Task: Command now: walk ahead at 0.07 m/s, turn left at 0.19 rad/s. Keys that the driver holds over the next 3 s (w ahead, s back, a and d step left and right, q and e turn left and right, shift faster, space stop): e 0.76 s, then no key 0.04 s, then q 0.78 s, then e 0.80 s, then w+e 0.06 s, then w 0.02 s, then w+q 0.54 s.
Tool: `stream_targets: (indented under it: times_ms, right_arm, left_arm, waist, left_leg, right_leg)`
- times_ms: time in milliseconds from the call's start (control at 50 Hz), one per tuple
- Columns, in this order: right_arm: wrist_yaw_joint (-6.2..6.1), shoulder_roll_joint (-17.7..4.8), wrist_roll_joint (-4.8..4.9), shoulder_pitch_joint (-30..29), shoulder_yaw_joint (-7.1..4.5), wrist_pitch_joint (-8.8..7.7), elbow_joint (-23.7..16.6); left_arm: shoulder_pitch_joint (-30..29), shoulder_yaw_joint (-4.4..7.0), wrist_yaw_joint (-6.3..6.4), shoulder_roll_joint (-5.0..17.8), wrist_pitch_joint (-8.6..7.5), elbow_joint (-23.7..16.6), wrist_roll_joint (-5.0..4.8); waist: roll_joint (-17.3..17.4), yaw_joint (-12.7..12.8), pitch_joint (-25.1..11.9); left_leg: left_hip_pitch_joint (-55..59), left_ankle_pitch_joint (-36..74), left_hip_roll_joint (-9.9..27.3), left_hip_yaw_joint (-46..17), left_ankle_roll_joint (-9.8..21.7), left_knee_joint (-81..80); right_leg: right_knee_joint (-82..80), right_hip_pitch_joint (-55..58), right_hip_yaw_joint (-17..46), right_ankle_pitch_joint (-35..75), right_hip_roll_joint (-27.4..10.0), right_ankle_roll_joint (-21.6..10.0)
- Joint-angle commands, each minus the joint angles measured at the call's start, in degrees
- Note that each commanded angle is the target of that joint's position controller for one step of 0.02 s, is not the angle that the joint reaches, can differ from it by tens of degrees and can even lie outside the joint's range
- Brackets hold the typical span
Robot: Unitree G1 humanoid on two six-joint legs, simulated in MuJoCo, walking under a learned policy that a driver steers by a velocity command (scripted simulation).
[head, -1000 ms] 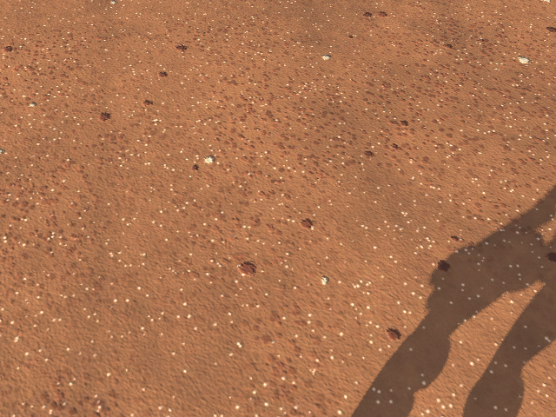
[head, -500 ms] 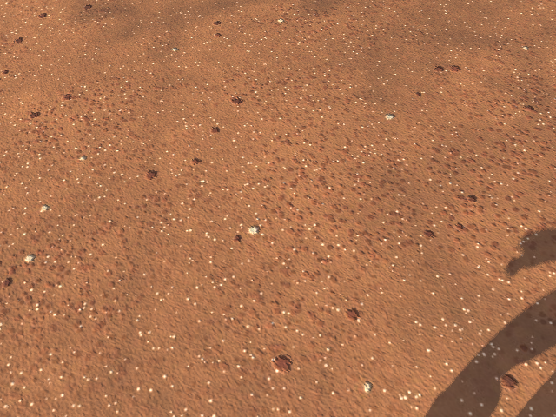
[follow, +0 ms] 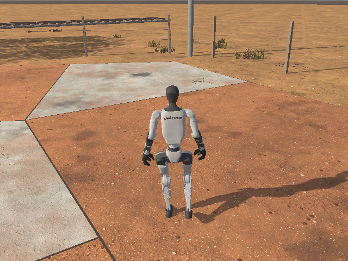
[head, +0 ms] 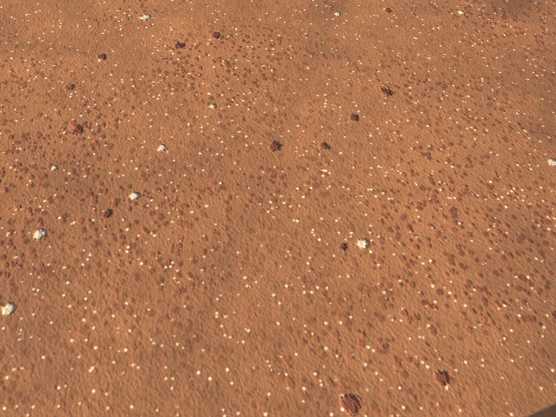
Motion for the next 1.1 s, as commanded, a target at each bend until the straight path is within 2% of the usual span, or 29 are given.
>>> stream_targets:
  times_ms: [20,100,160,240,280,300,320,340,360,380,400,420,460,560,620,700,740,760,780,800,820,840,860,900,920,940,1000,1060,1100]
  right_arm:
    - [-0.41,-4.33,-0.77,2.18,-0.57,-1.37,-2.06]
    - [-0.62,-3.41,-1.65,1.72,0.49,-1.84,0.25]
    - [-1.02,-6.57,-1.42,2.12,-0.38,-0.85,1.00]
    - [-2.07,-7.32,-0.87,2.47,-0.98,0.17,1.66]
    - [-2.62,-7.43,-0.40,1.69,-1.24,0.53,2.01]
    - [-2.86,-7.59,-0.22,1.99,-1.45,0.69,2.43]
    - [-2.91,-7.01,-0.19,2.68,-1.53,0.73,2.57]
    - [-2.74,-3.88,0.07,2.87,-0.88,0.71,0.72]
    - [-3.07,-4.11,0.06,-2.40,-0.89,0.76,-0.77]
    - [-2.80,-4.21,-0.61,-2.01,-0.98,1.13,-0.54]
    - [-2.45,-3.94,-0.48,-0.61,-1.07,1.31,0.31]
    - [-2.29,-4.58,-0.39,0.52,-1.34,1.28,0.95]
    - [-1.84,-5.47,-1.10,1.68,-1.58,1.29,1.52]
    - [-1.98,-4.87,-0.15,-2.35,-0.86,1.20,-0.76]
    - [-2.09,-5.39,0.14,-3.03,-0.55,0.98,-1.82]
    - [-2.35,-6.23,0.57,-0.56,-0.38,0.36,-2.41]
    - [-2.70,-6.00,0.48,3.41,-0.27,-0.20,-1.68]
    - [-3.13,-6.62,-0.01,5.75,-0.45,-0.69,-1.12]
    - [-3.69,-10.88,-0.94,6.36,-1.22,-1.03,-1.27]
    - [-3.40,-16.22,-0.79,1.83,-1.94,-0.63,-3.31]
    - [-2.88,-13.97,-1.14,4.28,-1.78,-0.27,-2.49]
    - [-2.38,-9.42,-0.82,2.16,-0.40,-0.44,-2.58]
    - [-2.00,-6.57,-0.66,-1.44,0.47,-0.62,-2.74]
    - [-2.00,-4.25,-0.92,-3.02,1.63,-1.37,-2.08]
    - [-1.81,-4.07,-0.87,-2.03,1.88,-1.56,-0.96]
    - [-1.60,-5.14,-0.70,-0.67,1.66,-1.51,-0.05]
    - [-0.89,-11.17,-0.55,5.32,-0.59,-0.60,2.21]
    - [-0.50,-11.72,-0.13,5.06,-1.48,0.09,2.77]
    - [-0.43,-10.74,0.22,2.60,-1.61,0.41,2.34]
  left_arm:
    - [9.64,1.09,-0.13,4.38,1.44,0.43,-0.22]
    - [6.96,0.45,-0.54,2.82,2.48,1.74,-0.57]
    - [3.89,1.13,-0.73,4.96,2.76,1.04,-0.72]
    - [3.82,1.11,-0.78,3.80,2.00,0.79,-0.87]
    - [6.52,0.93,-0.69,2.56,1.52,1.55,-0.98]
    - [7.65,0.94,-0.65,2.70,1.18,1.70,-0.87]
    - [7.66,1.29,-0.59,4.62,0.72,1.25,-0.38]
    - [7.69,2.48,-0.39,10.26,0.13,-0.05,0.32]
    - [7.61,3.63,-0.47,13.15,0.20,0.42,-0.19]
    - [8.44,3.54,-0.19,11.49,0.08,0.72,-0.25]
    - [6.33,3.44,0.03,10.22,0.12,0.65,-0.83]
    - [3.46,3.45,0.09,9.77,0.46,-0.27,-0.85]
    - [2.57,3.40,-0.05,8.55,0.56,-1.15,-1.28]
    - [7.42,4.38,0.04,9.95,0.82,-0.36,-1.26]
    - [6.84,4.92,-0.22,11.23,1.28,-0.97,-0.89]
    - [2.80,5.40,-0.95,12.39,1.73,-2.23,-0.75]
    - [-0.93,5.39,-1.17,12.31,1.92,-3.02,-1.25]
    - [-2.75,5.12,-1.08,11.45,1.89,-3.61,-1.76]
    - [-0.71,4.15,-1.04,7.89,1.63,-4.12,-1.79]
    - [3.89,3.67,-0.59,5.54,1.42,-4.29,-1.50]
    - [3.43,4.50,-0.27,10.06,1.70,-3.02,0.21]
    - [2.64,4.72,-0.38,10.29,1.87,-2.12,-0.11]
    - [2.79,4.41,-0.69,9.09,2.13,-1.10,-0.36]
    - [3.69,3.18,-1.35,6.34,2.57,0.18,-0.47]
    - [3.54,2.49,-1.35,5.44,2.73,0.87,-0.42]
    - [2.17,2.04,-1.12,5.17,2.80,0.93,-0.41]
    - [-1.69,1.93,0.37,6.68,2.61,0.52,-1.32]
    - [-0.24,1.75,1.25,6.69,1.69,1.21,-2.00]
    - [2.10,1.75,1.76,6.81,0.73,1.98,-1.46]
  waist:
    - [3.59,1.16,-12.95]
    - [7.01,-0.05,-10.24]
    - [7.97,-1.38,-8.00]
    - [6.09,-1.56,-6.75]
    - [5.59,-0.15,-6.79]
    - [4.95,0.53,-6.07]
    - [1.36,0.35,-4.81]
    - [-9.46,-0.81,-5.85]
    - [-13.12,1.52,-0.05]
    - [-6.76,0.45,-1.01]
    - [-3.97,-1.07,-1.92]
    - [-3.37,-2.28,-2.55]
    - [-4.20,-1.99,-5.88]
    - [-5.37,1.49,-7.76]
    - [-6.26,2.16,-8.34]
    - [-7.30,0.79,-8.85]
    - [-6.85,-2.04,-8.78]
    - [-5.42,-3.61,-8.58]
    - [3.93,-2.23,-9.28]
    - [15.04,0.63,-8.72]
    - [11.28,-1.10,-9.17]
    - [6.96,0.15,-6.64]
    - [6.04,1.52,-4.61]
    - [10.58,2.01,-5.39]
    - [10.93,1.80,-5.69]
    - [11.48,1.07,-5.63]
    - [12.43,-2.27,-5.55]
    - [11.66,-1.13,-6.71]
    - [9.53,0.56,-8.10]
  left_leg:
    - [7.63,27.58,16.50,-12.36,7.65,-11.31]
    - [4.44,4.58,15.30,-9.44,4.81,-16.11]
    - [5.47,-7.77,17.16,-11.41,5.41,-16.82]
    - [8.33,-8.84,19.78,-12.73,6.42,-14.56]
    - [7.85,-7.12,19.34,-10.92,5.03,-11.99]
    - [6.26,-6.15,18.71,-9.53,3.09,-10.02]
    - [4.06,-6.70,16.62,-7.09,0.05,-5.39]
    - [-3.21,-12.55,9.19,0.12,-4.15,7.12]
    - [-8.56,-22.80,1.89,1.81,-5.84,15.47]
    - [-8.22,-22.59,3.33,-2.23,-6.29,24.15]
    - [-8.42,-19.80,3.62,-3.32,-6.53,27.11]
    - [-9.08,-17.57,3.92,-3.67,-6.81,28.28]
    - [-9.68,-16.08,3.78,-3.19,-7.84,30.78]
    - [-11.42,-16.73,4.41,-3.36,-9.33,23.22]
    - [-7.54,-17.75,3.86,-3.65,-8.88,18.28]
    - [0.79,-17.60,2.30,-3.96,-7.56,10.29]
    - [8.88,-12.04,1.77,-3.73,-6.83,-0.66]
    - [15.21,-6.17,3.51,-4.69,-6.37,-9.20]
    - [20.21,-8.46,14.83,-15.22,-3.92,-15.40]
    - [20.61,2.30,27.62,-30.16,2.50,-16.29]
    - [15.18,5.54,29.30,-30.83,7.79,-14.53]
    - [11.54,5.47,25.25,-26.21,7.53,-14.45]
    - [8.97,5.15,20.69,-20.28,5.49,-14.23]
    - [10.02,9.74,15.25,-14.21,2.90,-13.66]
    - [11.08,11.36,13.88,-13.11,2.43,-13.15]
    - [12.84,12.85,13.39,-13.59,2.61,-12.19]
    - [17.74,17.89,14.78,-19.31,4.31,-8.79]
    - [18.50,20.25,15.18,-23.15,3.78,-7.16]
    - [12.50,16.71,13.40,-23.07,1.05,-5.05]
  right_leg:
    - [-3.24,4.96,1.12,3.46,-0.47,-0.39]
    - [-18.07,10.02,1.76,5.83,-0.10,-1.12]
    - [-21.68,9.06,0.79,3.62,1.73,-1.78]
    - [-26.13,8.68,-0.51,0.66,2.71,-2.98]
    - [-34.17,12.75,-1.86,3.75,3.62,-4.31]
    - [-40.78,15.36,-0.83,7.34,3.60,-5.40]
    - [-48.24,16.33,5.54,9.46,0.65,-6.98]
    - [-54.46,18.73,24.92,13.37,-12.61,-11.22]
    - [-55.37,13.29,31.57,28.34,-18.48,-16.85]
    - [-53.91,14.08,27.77,33.75,-16.31,-18.20]
    - [-52.67,14.71,23.28,34.01,-12.85,-16.95]
    - [-51.67,16.26,20.49,34.26,-9.80,-15.00]
    - [-49.20,20.77,18.21,42.25,-7.30,-14.62]
    - [-46.56,27.33,21.40,43.78,-7.19,-15.18]
    - [-45.62,25.40,24.12,42.83,-7.02,-15.17]
    - [-44.68,20.67,27.97,42.65,-5.61,-13.25]
    - [-43.22,16.52,28.54,37.82,-3.15,-10.20]
    - [-41.15,12.10,27.49,30.40,-0.63,-7.35]
    - [-33.14,6.26,21.20,15.59,4.22,-4.02]
    - [-23.97,-2.36,10.08,-6.77,14.35,-1.84]
    - [-13.19,-0.17,9.66,-8.86,10.35,-1.55]
    - [-10.16,1.65,11.56,-5.15,9.66,-1.72]
    - [-9.70,3.63,11.76,-1.17,8.96,-1.29]
    - [-15.06,7.11,10.63,2.40,8.44,-0.12]
    - [-20.40,9.01,8.26,2.47,7.41,0.55]
    - [-25.45,9.88,4.87,1.90,6.35,1.11]
    - [-33.29,9.28,2.67,0.74,7.38,0.60]
    - [-41.36,11.93,2.58,5.58,7.28,-0.94]
    - [-49.41,20.74,3.74,13.76,5.50,-2.46]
